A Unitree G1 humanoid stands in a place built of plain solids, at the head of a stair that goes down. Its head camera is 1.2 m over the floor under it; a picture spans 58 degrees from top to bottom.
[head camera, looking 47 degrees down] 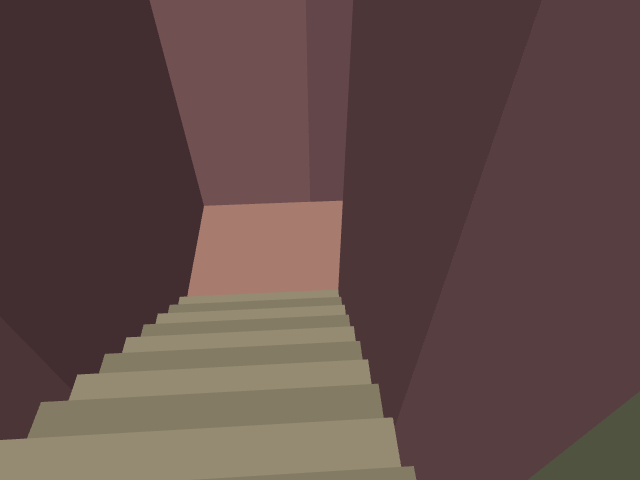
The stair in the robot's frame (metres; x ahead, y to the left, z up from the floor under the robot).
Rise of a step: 0.20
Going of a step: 0.22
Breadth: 1.43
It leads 3 degrees to the left of straight ahead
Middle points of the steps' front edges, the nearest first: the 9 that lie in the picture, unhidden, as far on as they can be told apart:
0.57 0.45 -0.40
0.79 0.46 -0.60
1.01 0.47 -0.80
1.23 0.49 -1.00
1.45 0.50 -1.20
1.67 0.51 -1.40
1.89 0.52 -1.60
2.11 0.54 -1.80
2.32 0.55 -2.00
